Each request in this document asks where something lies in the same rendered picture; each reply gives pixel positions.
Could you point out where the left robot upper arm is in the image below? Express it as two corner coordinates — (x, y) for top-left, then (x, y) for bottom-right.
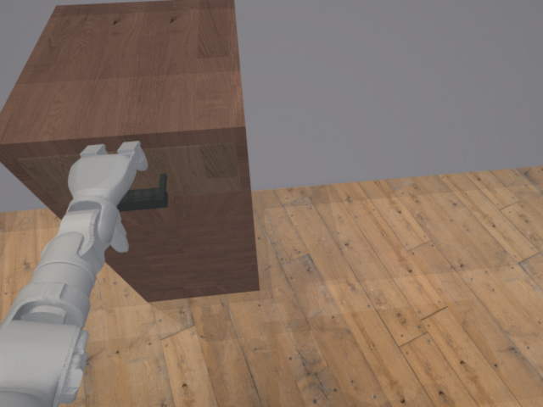
(0, 320), (89, 407)

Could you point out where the robot left forearm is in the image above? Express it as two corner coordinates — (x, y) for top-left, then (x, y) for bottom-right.
(0, 196), (118, 337)

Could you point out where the robot left hand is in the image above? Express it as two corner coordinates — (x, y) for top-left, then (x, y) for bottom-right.
(68, 141), (148, 253)

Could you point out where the handle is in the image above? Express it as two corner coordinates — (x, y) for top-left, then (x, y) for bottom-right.
(117, 174), (168, 212)

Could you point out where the cabinet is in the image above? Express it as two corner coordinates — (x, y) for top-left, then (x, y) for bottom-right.
(0, 0), (260, 302)

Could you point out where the drawer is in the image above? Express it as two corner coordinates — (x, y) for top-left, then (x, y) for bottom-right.
(15, 142), (239, 206)

